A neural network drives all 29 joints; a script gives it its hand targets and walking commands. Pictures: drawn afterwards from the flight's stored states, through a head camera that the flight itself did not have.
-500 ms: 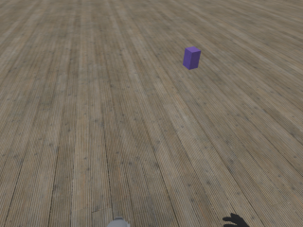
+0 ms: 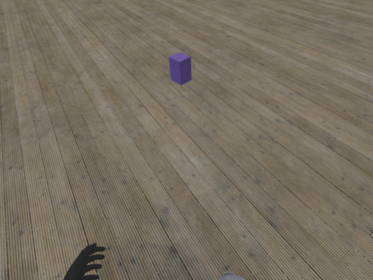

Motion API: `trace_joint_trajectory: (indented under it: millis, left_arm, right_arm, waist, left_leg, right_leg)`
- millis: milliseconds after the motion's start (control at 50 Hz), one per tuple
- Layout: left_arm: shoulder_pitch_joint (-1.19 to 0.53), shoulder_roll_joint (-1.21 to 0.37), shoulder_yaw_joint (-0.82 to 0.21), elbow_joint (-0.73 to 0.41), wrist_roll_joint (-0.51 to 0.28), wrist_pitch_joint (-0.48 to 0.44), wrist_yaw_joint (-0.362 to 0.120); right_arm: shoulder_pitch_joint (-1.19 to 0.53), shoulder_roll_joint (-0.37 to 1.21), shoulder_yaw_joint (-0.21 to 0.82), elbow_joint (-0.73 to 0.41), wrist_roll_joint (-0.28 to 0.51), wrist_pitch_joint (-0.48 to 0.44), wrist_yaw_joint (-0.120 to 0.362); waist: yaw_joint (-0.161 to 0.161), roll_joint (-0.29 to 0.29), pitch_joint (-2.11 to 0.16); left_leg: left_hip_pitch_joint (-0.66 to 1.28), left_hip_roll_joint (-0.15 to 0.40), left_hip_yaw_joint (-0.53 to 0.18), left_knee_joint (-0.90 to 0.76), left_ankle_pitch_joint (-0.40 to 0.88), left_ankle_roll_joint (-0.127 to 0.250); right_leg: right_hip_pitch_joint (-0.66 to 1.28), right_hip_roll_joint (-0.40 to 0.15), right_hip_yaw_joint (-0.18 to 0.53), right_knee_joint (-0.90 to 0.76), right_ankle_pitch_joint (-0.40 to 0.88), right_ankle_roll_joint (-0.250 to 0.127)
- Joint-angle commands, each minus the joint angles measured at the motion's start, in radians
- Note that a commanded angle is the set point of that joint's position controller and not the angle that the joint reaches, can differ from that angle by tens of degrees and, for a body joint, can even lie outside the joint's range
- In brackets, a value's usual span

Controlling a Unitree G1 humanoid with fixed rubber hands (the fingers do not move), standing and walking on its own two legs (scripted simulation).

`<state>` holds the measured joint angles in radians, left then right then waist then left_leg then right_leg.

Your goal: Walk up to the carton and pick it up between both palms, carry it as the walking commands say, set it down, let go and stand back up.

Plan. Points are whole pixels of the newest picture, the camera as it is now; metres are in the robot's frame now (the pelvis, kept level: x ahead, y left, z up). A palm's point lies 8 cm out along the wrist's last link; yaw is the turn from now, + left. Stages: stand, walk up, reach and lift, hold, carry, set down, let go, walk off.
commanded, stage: walk up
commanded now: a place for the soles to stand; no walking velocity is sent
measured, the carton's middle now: (180, 68) +2.13 -0.05 -0.60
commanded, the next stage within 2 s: none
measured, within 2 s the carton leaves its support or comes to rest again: neither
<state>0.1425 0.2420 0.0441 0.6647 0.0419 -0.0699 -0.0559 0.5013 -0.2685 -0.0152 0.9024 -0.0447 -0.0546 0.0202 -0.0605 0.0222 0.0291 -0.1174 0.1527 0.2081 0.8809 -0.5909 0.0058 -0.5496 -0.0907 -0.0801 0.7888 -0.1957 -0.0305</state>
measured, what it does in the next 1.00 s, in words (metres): walks ahead: left foot, then right foot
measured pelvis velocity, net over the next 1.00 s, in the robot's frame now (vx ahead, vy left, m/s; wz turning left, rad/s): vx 0.54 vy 0.08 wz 0.10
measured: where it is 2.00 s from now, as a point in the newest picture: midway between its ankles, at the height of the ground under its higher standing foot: (175, 167)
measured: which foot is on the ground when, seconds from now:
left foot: up 0.00-0.38, down 0.40-0.82, up 0.84-1.00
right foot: down 0.00-0.40, up 0.42-0.80, down 0.82-1.00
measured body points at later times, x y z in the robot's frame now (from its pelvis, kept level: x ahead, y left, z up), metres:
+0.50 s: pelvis +0.27 +0.09 +0.00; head +0.28 +0.12 +0.45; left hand +0.24 +0.36 -0.15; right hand +0.45 -0.13 -0.08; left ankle +0.33 +0.21 -0.69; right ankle +0.20 -0.08 -0.62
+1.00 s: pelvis +0.54 +0.08 +0.01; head +0.55 +0.07 +0.46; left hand +0.65 +0.32 -0.10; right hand +0.63 -0.18 -0.12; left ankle +0.51 +0.19 -0.62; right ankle +0.61 -0.04 -0.69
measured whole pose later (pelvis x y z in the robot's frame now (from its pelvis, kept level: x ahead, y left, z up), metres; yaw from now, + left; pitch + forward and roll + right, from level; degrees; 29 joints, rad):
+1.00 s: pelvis +0.54 +0.08 +0.01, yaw +6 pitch -3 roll -3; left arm 0.19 0.17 0.01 0.77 0.04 -0.07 0.01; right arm 0.34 -0.29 -0.04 0.75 -0.03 -0.03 0.03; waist -0.01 0.08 0.07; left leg -0.52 0.06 -0.01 1.29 -0.52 0.01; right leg -0.40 -0.06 -0.17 0.78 -0.32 -0.02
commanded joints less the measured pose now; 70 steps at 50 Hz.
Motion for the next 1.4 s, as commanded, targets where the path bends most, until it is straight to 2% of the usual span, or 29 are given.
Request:
trace_joint_trajectory:
  millis: [0,20,80,140,260,300,340,360,380,400,420,460,520,580,640,680,740,780,800,820,840,1020,1100,1120,1140,1160,1180,1240,1380]
  left_arm:
    - [0.396,0.312,0.093,0.019,-0.027,0.015,0.064]
    - [0.307,0.228,0.068,-0.007,-0.054,0.020,0.078]
    - [0.237,0.188,0.032,0.045,-0.019,-0.026,0.087]
    - [0.164,0.137,0.009,0.071,0.004,-0.058,0.078]
    - [0.104,0.171,0.017,0.118,0.002,-0.058,0.072]
    - [0.108,0.170,0.022,0.125,-0.001,-0.043,0.057]
    - [0.103,0.167,0.028,0.147,-0.005,-0.022,0.038]
    - [0.182,0.133,0.012,0.146,0.000,-0.017,0.040]
    - [0.218,0.069,-0.008,0.127,-0.008,-0.012,0.029]
    - [0.247,0.065,-0.009,0.065,0.003,-0.005,0.018]
    - [0.155,0.117,0.010,0.043,-0.002,-0.001,0.010]
    - [0.129,0.137,0.016,0.021,0.012,0.012,0.007]
    - [0.177,0.116,0.018,0.021,0.016,0.022,0.021]
    - [0.110,0.083,0.024,0.008,0.009,0.031,0.011]
    - [0.109,0.026,0.004,-0.001,-0.001,0.027,-0.007]
    - [0.025,0.033,0.010,-0.009,0.000,0.019,-0.021]
    - [0.053,0.026,0.004,0.018,-0.003,0.013,-0.024]
    - [0.164,0.095,0.041,0.049,0.008,0.000,0.001]
    - [0.274,0.152,0.066,0.046,0.019,-0.003,0.016]
    - [0.335,0.251,0.083,0.027,0.006,-0.003,0.035]
    - [0.323,0.289,0.087,0.015,-0.033,0.013,0.060]
    - [0.013,0.151,0.031,0.077,0.007,-0.027,0.074]
    - [0.016,0.085,-0.003,0.078,-0.004,0.014,0.051]
    - [0.021,0.033,-0.010,0.045,-0.005,0.027,0.037]
    - [0.021,0.035,-0.011,-0.011,0.007,0.038,0.022]
    - [-0.023,0.091,-0.001,-0.024,0.010,0.051,0.005]
    - [-0.006,0.128,0.013,-0.016,0.008,0.062,-0.008]
    - [0.090,0.090,0.010,-0.009,0.019,0.043,-0.002]
    - [0.084,0.063,0.033,-0.009,-0.007,0.033,-0.027]
  right_arm:
    - [-0.070,-0.094,-0.020,-0.220,0.033,-0.018,0.018]
    - [-0.188,-0.133,-0.036,-0.242,0.024,-0.001,0.025]
    - [-0.207,-0.133,-0.018,-0.223,0.009,-0.003,0.022]
    - [-0.144,-0.082,-0.030,-0.228,0.019,0.005,0.038]
    - [-0.243,-0.058,-0.035,-0.273,0.023,-0.005,0.042]
    - [-0.271,-0.046,-0.040,-0.273,0.018,-0.003,0.045]
    - [-0.173,-0.042,-0.049,-0.253,0.011,-0.009,0.033]
    - [-0.099,-0.092,-0.073,-0.225,-0.006,-0.014,0.018]
    - [-0.002,-0.136,-0.086,-0.223,-0.003,-0.028,-0.001]
    - [0.092,-0.249,-0.107,-0.212,0.005,-0.023,-0.025]
    - [0.057,-0.250,-0.108,-0.240,0.017,-0.020,-0.042]
    - [-0.065,-0.198,-0.088,-0.243,0.010,-0.023,-0.050]
    - [-0.114,-0.109,-0.048,-0.221,0.028,-0.050,-0.050]
    - [-0.111,-0.104,-0.041,-0.194,0.012,-0.062,-0.046]
    - [-0.117,-0.096,-0.034,-0.167,0.000,-0.067,-0.047]
    - [-0.150,-0.118,-0.041,-0.163,0.002,-0.070,-0.038]
    - [-0.167,-0.155,-0.052,-0.168,0.002,-0.049,-0.013]
    - [-0.085,-0.136,-0.040,-0.145,0.012,-0.038,-0.003]
    - [-0.076,-0.088,-0.027,-0.172,0.000,-0.034,-0.001]
    - [-0.024,-0.033,-0.018,-0.217,0.020,-0.028,0.005]
    - [-0.081,-0.095,-0.033,-0.247,0.028,-0.014,0.005]
    - [-0.129,-0.029,-0.026,-0.298,0.020,-0.005,0.024]
    - [0.112,-0.026,-0.070,-0.205,0.010,-0.023,0.009]
    - [0.151,-0.141,-0.094,-0.230,0.008,-0.023,-0.006]
    - [0.129,-0.195,-0.100,-0.261,0.006,-0.015,-0.033]
    - [0.056,-0.239,-0.098,-0.284,0.023,-0.007,-0.074]
    - [0.032,-0.169,-0.076,-0.254,0.010,-0.022,-0.079]
    - [-0.104,-0.137,-0.057,-0.276,-0.007,-0.044,-0.074]
    - [-0.231,-0.112,-0.052,-0.181,-0.007,-0.063,-0.052]
  waist:
    - [0.195,-0.383,-0.208]
    - [0.193,-0.225,-0.096]
    - [0.159,-0.139,0.014]
    - [0.083,-0.241,-0.065]
    - [0.040,-0.062,0.068]
    - [0.067,-0.128,0.077]
    - [-0.008,-0.102,0.009]
    - [-0.020,0.011,-0.037]
    - [-0.061,0.185,-0.080]
    - [-0.077,0.336,-0.175]
    - [-0.095,0.114,-0.090]
    - [-0.057,0.090,-0.073]
    - [-0.008,0.250,0.031]
    - [0.032,0.119,0.073]
    - [0.045,0.214,0.040]
    - [0.046,0.086,0.098]
    - [0.052,0.107,0.080]
    - [0.128,-0.034,0.012]
    - [0.207,-0.219,-0.072]
    - [0.184,-0.367,-0.216]
    - [0.225,-0.225,-0.173]
    - [0.049,-0.216,0.013]
    - [-0.060,0.064,-0.046]
    - [-0.108,0.318,-0.055]
    - [-0.100,0.275,-0.049]
    - [-0.102,0.148,0.030]
    - [-0.066,0.048,0.072]
    - [0.004,0.199,0.035]
    - [0.076,0.189,0.155]
  left_leg:
    - [-0.620,-0.167,-0.201,0.467,0.048,0.033]
    - [-0.722,-0.090,-0.258,0.571,0.140,0.019]
    - [-0.778,-0.003,-0.282,0.528,0.186,-0.009]
    - [-0.620,0.007,-0.292,0.363,0.179,-0.022]
    - [-0.462,-0.007,-0.218,0.030,0.287,0.001]
    - [-0.362,-0.055,-0.115,-0.046,0.340,0.009]
    - [-0.121,-0.101,-0.089,-0.156,0.388,0.036]
    - [0.037,-0.119,-0.106,-0.131,0.291,0.029]
    - [0.121,0.021,-0.406,-0.309,0.062,0.054]
    - [0.285,0.232,-0.895,-0.539,-0.124,0.103]
    - [0.245,0.309,-1.064,-0.695,-0.205,0.204]
    - [0.131,0.303,-0.869,-0.652,-0.334,0.226]
    - [-0.026,0.252,-0.597,-0.606,0.191,0.204]
    - [-0.129,0.298,-0.626,-0.643,0.190,0.241]
    - [-0.052,0.231,-0.461,-0.557,0.440,0.204]
    - [-0.198,0.189,-0.333,-0.608,0.316,0.197]
    - [-0.310,0.080,-0.163,-0.509,0.244,0.162]
    - [-0.335,0.066,-0.104,-0.261,0.440,0.138]
    - [-0.469,0.013,-0.059,0.104,0.418,0.098]
    - [-0.552,-0.131,-0.087,0.447,0.042,0.056]
    - [-0.646,-0.141,-0.215,0.530,0.026,0.037]
    - [-0.416,-0.007,-0.280,0.090,0.080,0.017]
    - [0.105,-0.132,-0.161,-0.100,0.252,0.031]
    - [0.130,0.069,-0.504,-0.360,-0.184,0.078]
    - [0.098,0.286,-1.036,-0.694,-0.611,0.182]
    - [0.062,0.338,-1.071,-0.782,-0.635,0.216]
    - [0.042,0.324,-0.987,-0.726,-0.482,0.215]
    - [-0.001,0.294,-0.781,-0.660,-0.313,0.261]
    - [-0.275,0.188,-0.354,-0.696,-0.033,0.216]
  right_leg:
    - [0.742,-0.346,0.954,-0.574,-0.566,-0.168]
    - [0.634,-0.327,0.911,-0.604,-0.674,-0.203]
    - [0.517,-0.357,0.612,-0.511,-0.391,-0.225]
    - [0.380,-0.314,0.386,-0.553,-0.421,-0.240]
    - [0.193,-0.314,0.226,-0.584,-0.413,-0.205]
    - [0.178,-0.251,0.120,-0.555,-0.480,-0.189]
    - [0.113,-0.218,-0.013,-0.355,-0.438,-0.129]
    - [0.023,-0.189,-0.030,-0.160,-0.386,-0.112]
    - [-0.060,-0.083,-0.135,0.247,-0.228,-0.041]
    - [-0.244,0.052,-0.003,0.494,-0.369,0.004]
    - [-0.371,0.028,0.063,0.613,-0.315,0.009]
    - [-0.373,-0.051,0.122,0.652,-0.277,0.030]
    - [-0.284,-0.091,0.127,0.448,-0.214,0.067]
    - [-0.243,-0.102,0.155,0.385,-0.221,0.082]
    - [-0.256,-0.051,0.092,0.295,-0.106,0.073]
    - [-0.080,-0.051,0.073,0.158,-0.003,0.047]
    - [0.250,0.045,-0.067,-0.070,0.059,0.022]
    - [0.490,0.098,-0.087,-0.097,0.010,-0.028]
    - [0.660,-0.025,0.178,-0.172,-0.193,-0.084]
    - [0.743,-0.310,0.685,-0.359,-0.430,-0.189]
    - [0.697,-0.391,0.948,-0.524,-0.582,-0.307]
    - [0.129,-0.276,0.288,-0.451,-0.385,-0.202]
    - [-0.217,-0.149,0.090,-0.128,-0.626,-0.103]
    - [-0.361,0.019,-0.097,0.241,-0.637,-0.032]
    - [-0.452,0.081,0.019,0.507,-0.526,0.030]
    - [-0.491,0.005,0.123,0.587,-0.459,0.048]
    - [-0.500,-0.025,0.120,0.614,-0.323,0.050]
    - [-0.443,-0.058,0.151,0.481,-0.283,0.067]
    - [-0.047,-0.081,0.103,0.110,-0.025,0.062]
